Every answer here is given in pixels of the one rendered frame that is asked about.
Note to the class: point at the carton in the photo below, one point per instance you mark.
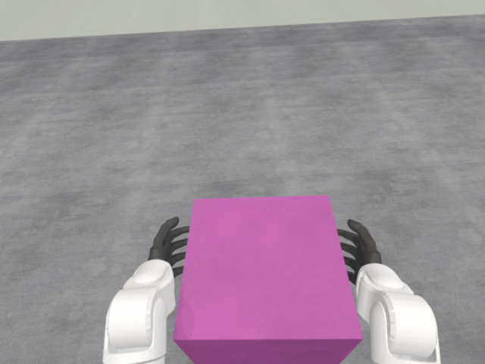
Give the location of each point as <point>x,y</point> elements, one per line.
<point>265,282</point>

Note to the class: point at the right robot forearm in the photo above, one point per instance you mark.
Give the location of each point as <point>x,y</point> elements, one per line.
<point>403,328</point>

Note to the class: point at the left robot forearm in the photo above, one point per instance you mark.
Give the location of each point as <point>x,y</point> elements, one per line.
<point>136,321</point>

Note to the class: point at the robot left hand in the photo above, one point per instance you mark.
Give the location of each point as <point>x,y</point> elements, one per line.
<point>163,247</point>

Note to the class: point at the robot right hand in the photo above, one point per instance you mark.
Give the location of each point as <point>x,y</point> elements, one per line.
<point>365,252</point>

